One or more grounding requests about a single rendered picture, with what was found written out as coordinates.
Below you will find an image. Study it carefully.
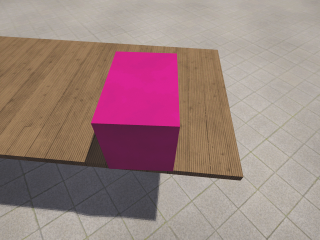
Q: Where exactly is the table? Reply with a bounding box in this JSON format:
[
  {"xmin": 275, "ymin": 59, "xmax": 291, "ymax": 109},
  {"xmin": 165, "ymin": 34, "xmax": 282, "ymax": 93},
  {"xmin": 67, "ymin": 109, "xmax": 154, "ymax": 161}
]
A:
[{"xmin": 0, "ymin": 36, "xmax": 244, "ymax": 181}]

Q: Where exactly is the carton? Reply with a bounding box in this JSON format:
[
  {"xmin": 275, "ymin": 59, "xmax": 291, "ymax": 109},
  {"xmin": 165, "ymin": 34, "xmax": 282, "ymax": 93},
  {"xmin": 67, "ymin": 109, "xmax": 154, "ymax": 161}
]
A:
[{"xmin": 91, "ymin": 51, "xmax": 180, "ymax": 172}]

